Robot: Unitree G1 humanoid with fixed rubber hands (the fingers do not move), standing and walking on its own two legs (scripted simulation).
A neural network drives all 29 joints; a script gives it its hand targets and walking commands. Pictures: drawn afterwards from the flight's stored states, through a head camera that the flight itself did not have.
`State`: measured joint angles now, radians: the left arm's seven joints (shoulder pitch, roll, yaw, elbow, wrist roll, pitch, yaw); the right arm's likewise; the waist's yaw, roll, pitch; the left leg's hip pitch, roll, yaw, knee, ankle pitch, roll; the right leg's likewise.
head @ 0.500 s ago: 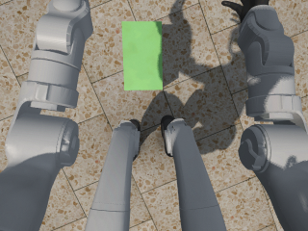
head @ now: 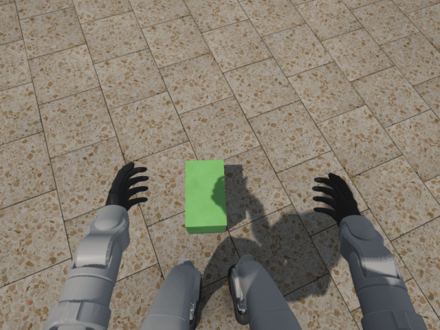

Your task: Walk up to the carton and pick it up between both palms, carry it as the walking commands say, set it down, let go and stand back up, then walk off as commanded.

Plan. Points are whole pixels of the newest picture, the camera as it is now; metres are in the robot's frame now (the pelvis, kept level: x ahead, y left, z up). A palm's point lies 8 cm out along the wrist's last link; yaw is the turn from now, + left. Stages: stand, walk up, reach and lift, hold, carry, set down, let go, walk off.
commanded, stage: let go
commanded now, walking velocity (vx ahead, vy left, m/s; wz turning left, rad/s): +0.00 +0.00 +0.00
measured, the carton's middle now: (205, 198) +0.48 +0.03 -0.60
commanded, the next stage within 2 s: stand in 0.88 s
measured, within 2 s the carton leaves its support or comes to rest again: neither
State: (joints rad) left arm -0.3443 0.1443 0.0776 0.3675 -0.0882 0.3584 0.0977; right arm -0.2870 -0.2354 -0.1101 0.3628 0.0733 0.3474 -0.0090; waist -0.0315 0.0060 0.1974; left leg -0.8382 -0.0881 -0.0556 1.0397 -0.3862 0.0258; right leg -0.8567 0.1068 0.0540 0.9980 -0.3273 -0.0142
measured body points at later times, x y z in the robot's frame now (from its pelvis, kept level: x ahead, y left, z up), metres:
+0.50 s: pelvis +0.06 +0.01 +0.06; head +0.08 +0.01 +0.50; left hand +0.24 +0.23 -0.04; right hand +0.21 -0.26 -0.02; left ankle +0.07 +0.10 -0.66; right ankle +0.09 -0.10 -0.66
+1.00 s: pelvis +0.09 +0.00 +0.06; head +0.06 +0.01 +0.51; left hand +0.27 +0.23 -0.02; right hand +0.24 -0.27 +0.00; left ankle +0.07 +0.10 -0.66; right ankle +0.09 -0.10 -0.66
